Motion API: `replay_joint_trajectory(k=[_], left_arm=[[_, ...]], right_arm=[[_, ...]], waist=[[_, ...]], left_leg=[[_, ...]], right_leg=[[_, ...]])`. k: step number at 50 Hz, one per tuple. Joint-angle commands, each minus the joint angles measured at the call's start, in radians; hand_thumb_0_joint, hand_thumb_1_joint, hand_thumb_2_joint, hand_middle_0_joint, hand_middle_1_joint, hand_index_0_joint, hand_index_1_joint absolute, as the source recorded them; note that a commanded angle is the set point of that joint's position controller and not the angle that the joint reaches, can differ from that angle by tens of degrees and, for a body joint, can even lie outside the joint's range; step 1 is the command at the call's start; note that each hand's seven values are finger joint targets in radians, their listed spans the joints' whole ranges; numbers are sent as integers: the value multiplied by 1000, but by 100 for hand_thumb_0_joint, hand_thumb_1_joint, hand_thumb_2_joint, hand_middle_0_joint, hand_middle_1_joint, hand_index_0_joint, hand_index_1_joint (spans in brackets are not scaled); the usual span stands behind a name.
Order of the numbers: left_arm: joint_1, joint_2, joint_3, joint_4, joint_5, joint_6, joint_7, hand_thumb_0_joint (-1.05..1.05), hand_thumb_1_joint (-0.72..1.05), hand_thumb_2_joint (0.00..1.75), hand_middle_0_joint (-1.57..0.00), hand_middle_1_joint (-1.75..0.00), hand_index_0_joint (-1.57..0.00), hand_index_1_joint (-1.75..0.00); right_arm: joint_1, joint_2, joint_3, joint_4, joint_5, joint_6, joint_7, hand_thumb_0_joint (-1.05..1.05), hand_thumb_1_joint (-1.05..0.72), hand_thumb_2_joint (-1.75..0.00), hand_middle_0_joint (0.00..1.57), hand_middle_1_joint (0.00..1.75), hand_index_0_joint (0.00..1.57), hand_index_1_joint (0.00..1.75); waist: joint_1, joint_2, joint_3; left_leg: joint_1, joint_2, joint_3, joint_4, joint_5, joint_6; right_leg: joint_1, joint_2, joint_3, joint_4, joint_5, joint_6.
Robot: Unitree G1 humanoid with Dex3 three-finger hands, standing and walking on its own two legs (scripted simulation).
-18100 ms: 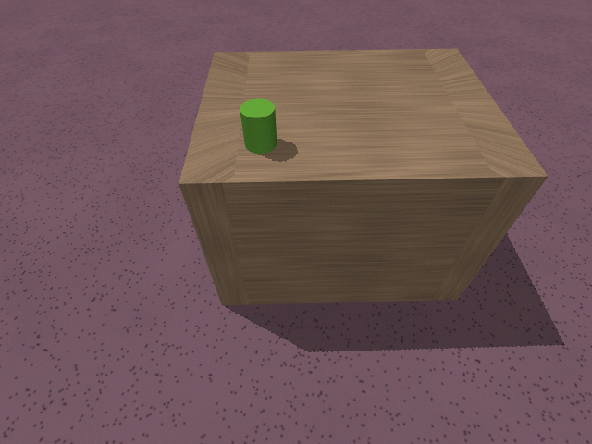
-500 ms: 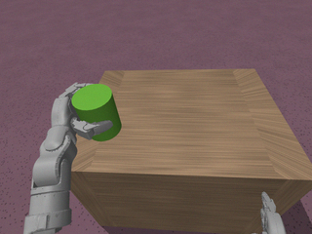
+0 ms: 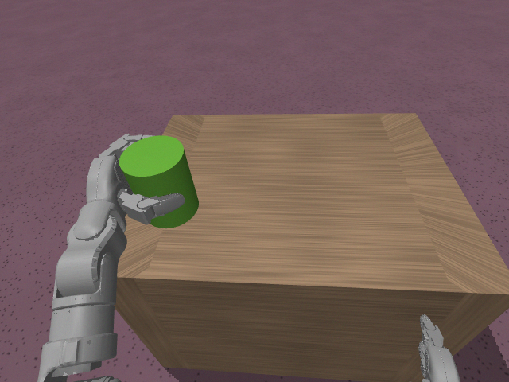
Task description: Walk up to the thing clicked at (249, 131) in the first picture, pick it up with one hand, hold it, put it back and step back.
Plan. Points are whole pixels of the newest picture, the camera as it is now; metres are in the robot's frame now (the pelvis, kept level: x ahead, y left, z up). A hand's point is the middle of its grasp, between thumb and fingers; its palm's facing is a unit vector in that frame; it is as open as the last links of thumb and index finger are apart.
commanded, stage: crouch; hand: left
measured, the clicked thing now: (162, 183) +0.35 +0.16 +0.18
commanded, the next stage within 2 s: lower in 1.14 s
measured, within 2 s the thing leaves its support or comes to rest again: neither
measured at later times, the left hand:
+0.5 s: hand (163, 184) +0.43 +0.20 +0.10, palm faces +0.18 -0.98 +0.00, open 11.8 cm
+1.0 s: hand (169, 187) +0.47 +0.21 +0.05, palm faces +0.17 -0.98 +0.01, open 11.8 cm
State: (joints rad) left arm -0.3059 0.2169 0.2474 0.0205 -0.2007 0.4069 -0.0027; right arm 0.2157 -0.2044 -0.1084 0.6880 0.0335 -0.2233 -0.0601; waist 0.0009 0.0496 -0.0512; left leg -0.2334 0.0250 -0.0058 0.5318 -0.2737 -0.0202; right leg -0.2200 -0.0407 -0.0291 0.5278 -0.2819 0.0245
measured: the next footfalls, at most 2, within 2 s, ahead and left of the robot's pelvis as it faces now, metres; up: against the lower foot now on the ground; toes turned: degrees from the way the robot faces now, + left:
none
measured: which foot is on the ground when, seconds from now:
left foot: down 0.00-1.00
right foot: down 0.00-1.00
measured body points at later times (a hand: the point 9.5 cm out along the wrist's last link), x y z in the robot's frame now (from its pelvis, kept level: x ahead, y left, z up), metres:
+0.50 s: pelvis -0.02 +0.00 -0.01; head +0.02 +0.01 +0.43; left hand +0.41 +0.25 +0.10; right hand +0.13 -0.28 -0.08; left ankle +0.01 +0.13 -0.73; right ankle +0.00 -0.13 -0.73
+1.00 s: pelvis -0.01 +0.01 -0.04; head +0.07 +0.03 +0.40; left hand +0.46 +0.27 +0.05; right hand +0.14 -0.27 -0.08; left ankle +0.01 +0.13 -0.73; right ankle +0.00 -0.13 -0.73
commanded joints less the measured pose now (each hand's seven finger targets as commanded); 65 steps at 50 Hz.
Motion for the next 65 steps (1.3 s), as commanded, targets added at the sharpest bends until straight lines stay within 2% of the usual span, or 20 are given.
replay_joint_trajectory(k=[1, 8, 15, 23, 25, 26, 31, 34, 37, 38, 40, 42, 46, 47, 48, 57, 58, 61, 63, 65], left_arm=[[-455, 166, 59, -109, -8, -105, -7, 0, -6, 126, -122, -143, -126, -142], [-636, 276, 98, 46, 11, -288, -9, 0, -5, 125, -118, -140, -122, -139], [-745, 344, 109, 276, 20, -472, -21, 0, -4, 122, -115, -135, -119, -134], [-824, 377, 102, 535, 27, -582, -44, 0, -11, 123, -120, -139, -125, -138], [-836, 390, 111, 563, 24, -609, -52, 0, -10, 124, -121, -140, -126, -139], [-832, 428, 140, 591, 22, -619, -51, 0, -11, 124, -123, -142, -128, -141], [-894, 435, 132, 605, 28, -679, -61, 0, -9, 125, -126, -143, -130, -142], [-900, 483, 168, 659, 32, -704, -57, 0, -8, 126, -126, -144, -130, -143], [-954, 491, 157, 617, 35, -723, -61, 0, -7, 126, -127, -144, -131, -144], [-951, 455, 135, 632, 37, -727, -65, 0, -6, 125, -126, -143, -130, -142], [-934, 505, 169, 649, 39, -732, -64, 0, -3, 126, -126, -143, -129, -142], [-938, 466, 138, 658, 42, -734, -65, 0, -4, 125, -125, -141, -128, -141], [-899, 498, 174, 697, 50, -734, -58, 0, -3, 122, -122, -138, -125, -137], [-935, 445, 131, 660, 48, -741, -67, 0, -2, 122, -121, -137, -125, -137], [-896, 489, 173, 705, 53, -737, -62, 0, -2, 123, -122, -138, -125, -138], [-921, 475, 161, 651, 53, -755, -67, 0, -3, 122, -120, -136, -124, -136], [-906, 495, 177, 683, 54, -754, -66, 0, -3, 123, -121, -137, -125, -137], [-906, 469, 166, 701, 59, -754, -61, 0, -4, 123, -121, -137, -124, -137], [-946, 505, 178, 642, 59, -766, -63, 0, -5, 121, -120, -135, -122, -136], [-918, 465, 157, 712, 71, -760, -67, 0, -4, 119, -119, -133, -120, -134]], right_arm=[[-105, -128, -34, -159, -3, -69, -3, 0, 57, -4, 5, 5, 5, 5], [-108, -162, -54, -173, -5, -86, -1, 0, 58, -4, 5, 5, 5, 5], [-113, -134, -19, -194, -7, -67, 0, 0, 57, -5, 5, 5, 5, 5], [-80, -180, -39, -249, -11, -26, -3, 0, 56, -5, 5, 5, 5, 5], [-79, -168, -27, -285, -9, -18, 1, 0, 56, -5, 5, 5, 5, 5], [-51, -203, -55, -278, -11, -10, -3, 0, 56, -5, 5, 5, 5, 5], [-43, -165, -25, -327, -15, 11, 7, 0, 55, -5, 5, 5, 5, 5], [-37, -184, -30, -395, -19, 21, 5, 0, 54, -5, 5, 5, 5, 5], [-27, -192, -37, -417, -20, 30, 4, 0, 54, -5, 5, 5, 5, 5], [-23, -160, -9, -438, -21, 33, 8, 0, 54, -5, 5, 5, 5, 5], [5, -198, -43, -419, -25, 43, 4, 0, 54, -5, 5, 5, 5, 5], [25, -169, -21, -423, -25, 51, 10, 0, 54, -5, 5, 5, 5, 5], [42, -191, -34, -469, -30, 63, 13, 0, 54, -5, 5, 5, 5, 5], [51, -152, -4, -475, -29, 66, 20, 0, 54, -5, 5, 5, 5, 5], [60, -177, -17, -498, -32, 68, 20, 0, 54, -5, 5, 5, 5, 5], [95, -168, -10, -572, -34, 87, 40, 0, 54, -5, 5, 5, 5, 5], [86, -200, -46, -578, -34, 89, 36, 0, 53, -5, 5, 5, 5, 5], [127, -153, -5, -563, -38, 96, 44, 0, 53, -6, 5, 5, 5, 5], [117, -193, -34, -622, -39, 98, 44, 0, 54, -6, 5, 5, 5, 5], [135, -155, 0, -594, -42, 106, 50, 0, 54, -5, 5, 5, 5, 5]], waist=[[-29, -88, -164], [-47, -39, -281], [-51, 27, -328], [-92, -17, -363], [-86, -17, -383], [-92, -16, -401], [-95, 35, -433], [-114, 0, -457], [-112, 59, -498], [-121, 57, -513], [-117, 50, -510], [-121, 68, -511], [-121, 83, -533], [-123, 99, -518], [-124, 75, -528], [-131, 117, -560], [-138, 103, -542], [-136, 108, -513], [-144, 103, -595], [-148, 94, -524]], left_leg=[[82, -27, 22, -69, 155, 34], [80, -30, 24, -32, 170, 33], [28, -19, 19, 18, 191, 26], [-56, -4, 15, 84, 142, 32], [-87, -6, 16, 100, 145, 33], [-92, -5, 16, 111, 152, 34], [-136, -5, 16, 158, 138, 33], [-166, -5, 18, 192, 141, 39], [-134, 1, 8, 203, 149, 31], [-130, 1, 11, 214, 156, 33], [-160, 1, 8, 225, 169, 32], [-171, -1, 11, 238, 168, 35], [-139, 10, 0, 261, 263, 24], [-149, 9, -1, 267, 266, 24], [-144, 16, -7, 269, 289, 20], [-126, 22, -12, 312, 378, 18], [-140, 23, -15, 310, 363, 17], [-160, 26, -20, 311, 342, 13], [-152, 22, -16, 327, 351, 20], [-194, 20, -12, 333, 333, 24]], right_leg=[[-19, 34, -28, -93, 181, -13], [-36, 30, -9, -57, 207, -15], [-71, 29, -6, -3, 227, -20], [-184, 38, -5, 57, 184, -21], [-173, 39, -5, 73, 184, -20], [-182, 39, -3, 83, 192, -20], [-231, 39, 2, 127, 180, -24], [-239, 40, 8, 145, 188, -20], [-280, 46, 5, 168, 175, -29], [-282, 45, 4, 169, 182, -27], [-283, 47, 5, 181, 196, -27], [-296, 46, 7, 187, 194, -28], [-324, 52, -3, 211, 233, -34], [-335, 52, -3, 214, 231, -35], [-346, 55, -7, 219, 234, -37], [-364, 57, -9, 260, 280, -37], [-375, 59, -11, 262, 265, -38], [-398, 61, -16, 269, 241, -40], [-361, 55, -6, 273, 278, -37], [-388, 56, -4, 276, 270, -35]])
